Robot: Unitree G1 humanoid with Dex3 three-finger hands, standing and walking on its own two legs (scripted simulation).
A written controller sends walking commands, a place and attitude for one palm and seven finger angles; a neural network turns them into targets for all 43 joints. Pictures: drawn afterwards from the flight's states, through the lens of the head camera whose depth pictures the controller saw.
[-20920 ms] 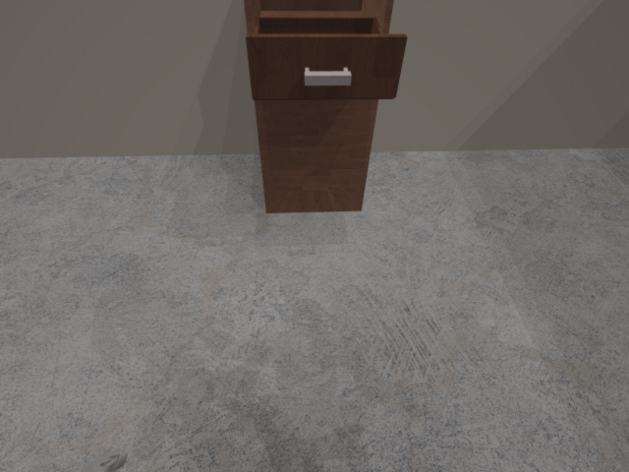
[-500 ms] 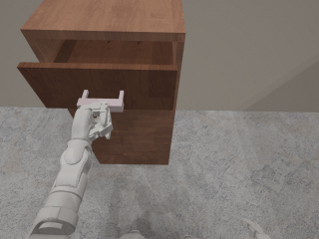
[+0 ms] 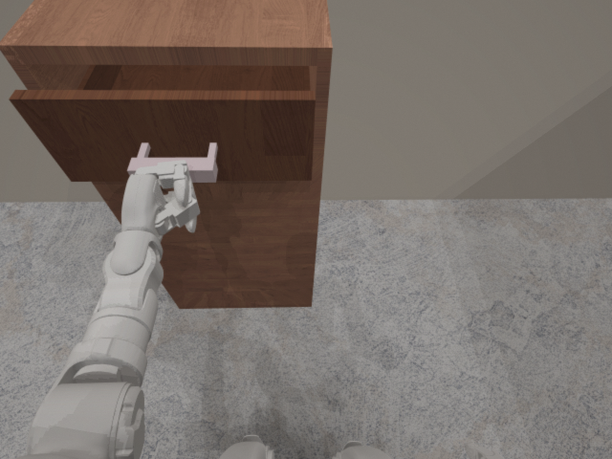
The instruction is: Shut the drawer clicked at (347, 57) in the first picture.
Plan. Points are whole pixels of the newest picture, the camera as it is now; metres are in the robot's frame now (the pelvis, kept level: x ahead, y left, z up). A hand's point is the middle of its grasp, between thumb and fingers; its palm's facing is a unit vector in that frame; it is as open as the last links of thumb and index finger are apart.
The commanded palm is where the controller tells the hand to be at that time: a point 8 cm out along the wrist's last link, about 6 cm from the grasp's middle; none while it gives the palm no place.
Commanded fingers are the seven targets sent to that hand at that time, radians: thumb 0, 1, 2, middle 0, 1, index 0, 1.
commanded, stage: push the drawer shut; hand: left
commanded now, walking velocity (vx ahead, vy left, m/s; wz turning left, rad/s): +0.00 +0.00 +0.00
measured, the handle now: (176, 159) +0.51 +0.18 +0.08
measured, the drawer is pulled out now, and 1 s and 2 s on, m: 0.07 0.00 0.00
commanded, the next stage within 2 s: pull the fist back off the drawer in 0.82 s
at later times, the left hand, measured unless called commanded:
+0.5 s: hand (196, 167) +0.49 +0.15 +0.07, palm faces +0.00 -1.00 -0.03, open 3.1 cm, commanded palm +0.48 +0.20 +0.08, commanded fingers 0.00 0.90 0.90 -1.40 -1.60 -1.40 -1.60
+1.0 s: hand (190, 162) +0.51 +0.16 +0.07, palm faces +0.02 -1.00 -0.04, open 2.8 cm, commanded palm +0.52 +0.19 +0.08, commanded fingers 0.00 0.90 0.90 -1.40 -1.60 -1.40 -1.60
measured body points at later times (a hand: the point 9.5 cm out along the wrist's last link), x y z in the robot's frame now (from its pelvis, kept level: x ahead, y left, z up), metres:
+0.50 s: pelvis +0.00 +0.01 -0.01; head +0.10 +0.01 +0.43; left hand +0.49 +0.21 +0.08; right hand +0.00 -0.26 -0.12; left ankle +0.02 +0.09 -0.69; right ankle +0.00 -0.08 -0.69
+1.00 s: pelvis -0.01 +0.03 -0.02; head +0.11 +0.05 +0.41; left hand +0.50 +0.22 +0.07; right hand -0.02 -0.24 -0.12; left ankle +0.02 +0.09 -0.69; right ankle +0.00 -0.08 -0.69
